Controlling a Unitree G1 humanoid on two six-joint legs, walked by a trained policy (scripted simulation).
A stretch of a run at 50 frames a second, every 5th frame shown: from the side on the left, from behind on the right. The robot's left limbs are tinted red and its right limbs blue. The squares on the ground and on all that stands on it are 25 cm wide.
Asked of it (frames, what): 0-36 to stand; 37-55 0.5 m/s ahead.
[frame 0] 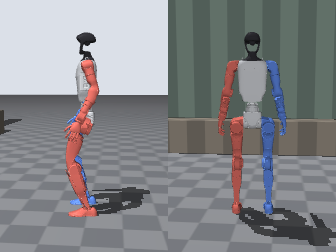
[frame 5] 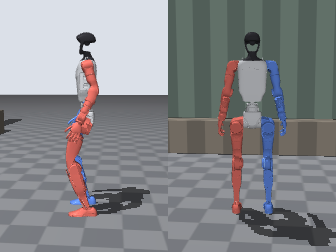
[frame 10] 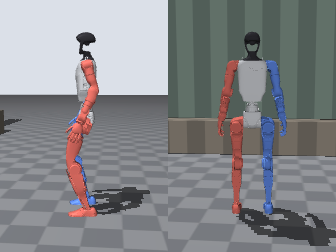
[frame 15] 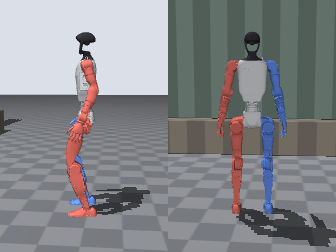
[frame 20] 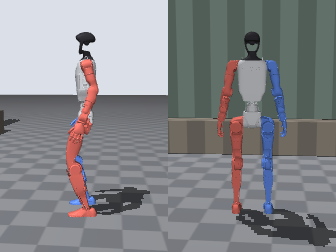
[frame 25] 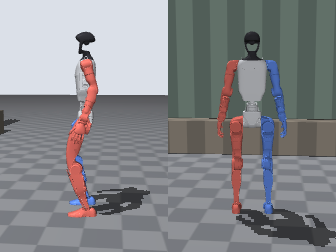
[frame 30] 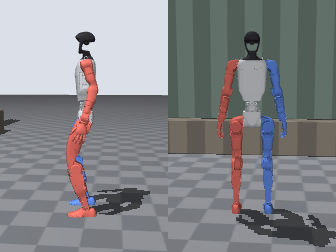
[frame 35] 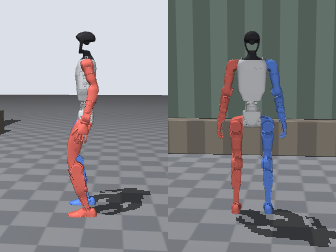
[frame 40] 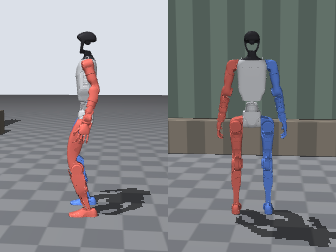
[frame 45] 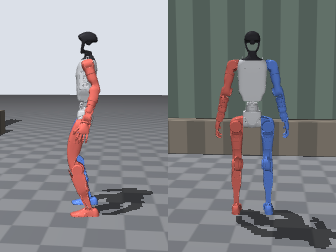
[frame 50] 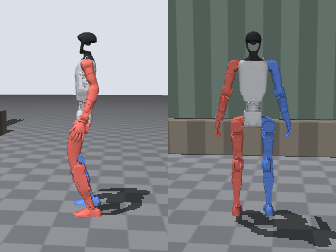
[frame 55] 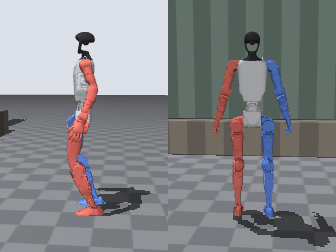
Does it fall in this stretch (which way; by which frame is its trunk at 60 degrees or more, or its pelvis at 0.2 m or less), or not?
no
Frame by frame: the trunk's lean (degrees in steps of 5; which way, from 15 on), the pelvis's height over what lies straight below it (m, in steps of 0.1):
0: 0, 0.8
5: 0, 0.8
10: 0, 0.8
15: 0, 0.8
20: 0, 0.8
25: 0, 0.8
30: 0, 0.8
35: 0, 0.8
40: 0, 0.8
45: 5, 0.8
50: 5, 0.8
55: 0, 0.8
